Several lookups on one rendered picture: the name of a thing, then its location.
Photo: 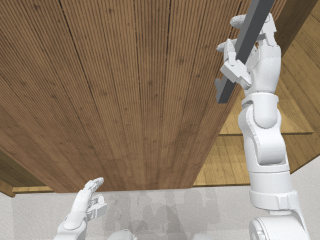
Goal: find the right robot upper arm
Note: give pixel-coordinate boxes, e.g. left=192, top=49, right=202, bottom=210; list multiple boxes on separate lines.
left=249, top=215, right=309, bottom=240

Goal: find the robot left thigh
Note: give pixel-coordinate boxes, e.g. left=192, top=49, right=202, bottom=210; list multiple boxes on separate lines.
left=107, top=230, right=138, bottom=240

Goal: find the handle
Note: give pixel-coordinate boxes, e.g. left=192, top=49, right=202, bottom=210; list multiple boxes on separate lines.
left=214, top=0, right=275, bottom=104

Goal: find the robot right hand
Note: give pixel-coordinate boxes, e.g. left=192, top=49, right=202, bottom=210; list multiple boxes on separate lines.
left=216, top=13, right=281, bottom=97

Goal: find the right robot forearm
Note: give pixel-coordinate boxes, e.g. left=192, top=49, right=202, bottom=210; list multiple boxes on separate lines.
left=238, top=92, right=311, bottom=240

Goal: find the robot left hand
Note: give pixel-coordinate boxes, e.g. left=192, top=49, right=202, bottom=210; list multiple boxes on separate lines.
left=70, top=177, right=107, bottom=222

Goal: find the wardrobe door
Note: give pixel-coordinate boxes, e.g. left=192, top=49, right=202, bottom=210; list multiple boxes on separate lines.
left=0, top=150, right=47, bottom=188
left=0, top=0, right=287, bottom=194

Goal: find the left robot forearm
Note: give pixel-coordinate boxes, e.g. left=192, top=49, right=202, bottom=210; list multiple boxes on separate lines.
left=53, top=211, right=88, bottom=240

